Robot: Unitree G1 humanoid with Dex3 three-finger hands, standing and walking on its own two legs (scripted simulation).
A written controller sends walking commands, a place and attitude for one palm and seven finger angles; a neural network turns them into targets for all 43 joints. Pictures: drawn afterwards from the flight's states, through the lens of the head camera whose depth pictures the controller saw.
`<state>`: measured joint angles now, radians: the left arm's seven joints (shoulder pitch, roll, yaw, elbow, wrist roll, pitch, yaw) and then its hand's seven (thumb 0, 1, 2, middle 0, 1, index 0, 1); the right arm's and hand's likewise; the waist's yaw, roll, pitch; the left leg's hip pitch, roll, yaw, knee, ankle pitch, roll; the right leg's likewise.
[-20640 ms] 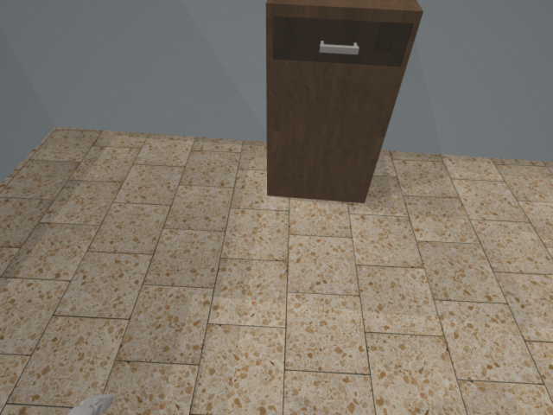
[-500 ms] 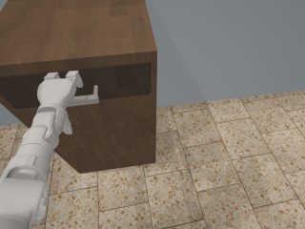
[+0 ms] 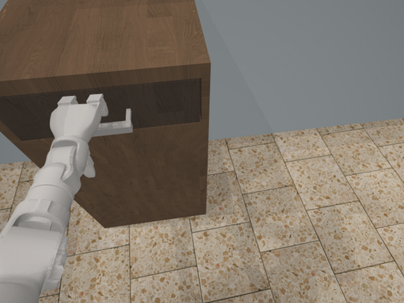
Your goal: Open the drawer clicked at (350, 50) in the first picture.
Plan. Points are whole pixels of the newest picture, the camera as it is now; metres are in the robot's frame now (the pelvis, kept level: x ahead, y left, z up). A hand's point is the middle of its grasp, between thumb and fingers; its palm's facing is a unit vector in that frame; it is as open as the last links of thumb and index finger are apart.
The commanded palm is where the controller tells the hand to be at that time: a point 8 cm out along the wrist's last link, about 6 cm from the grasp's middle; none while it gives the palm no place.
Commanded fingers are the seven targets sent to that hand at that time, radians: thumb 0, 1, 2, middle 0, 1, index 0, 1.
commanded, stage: lower the fingers behind the handle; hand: left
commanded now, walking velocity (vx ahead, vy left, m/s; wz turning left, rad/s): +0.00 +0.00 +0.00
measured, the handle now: (103, 122) +0.50 +0.24 +0.04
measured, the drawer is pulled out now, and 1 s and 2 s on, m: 0.00 0.00 0.00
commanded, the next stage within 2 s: lift the fingers back up to retry in 0.52 s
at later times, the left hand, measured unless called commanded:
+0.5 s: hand (88, 135) +0.45 +0.26 +0.05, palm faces -0.01 +0.03 -1.00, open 13.7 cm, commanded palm +0.43 +0.25 +0.07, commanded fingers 0.00 -0.50 0.30 -0.30 -1.20 -0.30 -1.20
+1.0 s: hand (86, 134) +0.45 +0.26 +0.05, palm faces -0.04 +0.00 -1.00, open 13.6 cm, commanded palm +0.44 +0.25 +0.13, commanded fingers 0.00 -0.50 0.30 -0.30 -1.20 -0.30 -1.20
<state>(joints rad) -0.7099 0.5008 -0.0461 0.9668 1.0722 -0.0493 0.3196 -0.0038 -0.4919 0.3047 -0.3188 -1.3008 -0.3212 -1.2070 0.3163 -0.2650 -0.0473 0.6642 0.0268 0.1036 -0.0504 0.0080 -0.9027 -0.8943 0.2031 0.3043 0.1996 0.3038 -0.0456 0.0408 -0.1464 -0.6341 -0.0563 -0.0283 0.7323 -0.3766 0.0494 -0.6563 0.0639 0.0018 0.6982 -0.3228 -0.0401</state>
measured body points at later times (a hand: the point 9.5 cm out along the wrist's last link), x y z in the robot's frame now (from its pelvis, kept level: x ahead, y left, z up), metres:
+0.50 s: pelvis -0.02 +0.01 -0.01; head +0.06 +0.01 +0.44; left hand +0.45 +0.25 +0.10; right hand +0.02 -0.26 -0.14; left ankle -0.02 +0.09 -0.71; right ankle +0.00 -0.10 -0.71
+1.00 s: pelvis -0.01 +0.01 +0.00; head +0.06 +0.01 +0.45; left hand +0.45 +0.26 +0.11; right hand +0.03 -0.25 -0.13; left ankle -0.02 +0.09 -0.71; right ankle +0.00 -0.10 -0.71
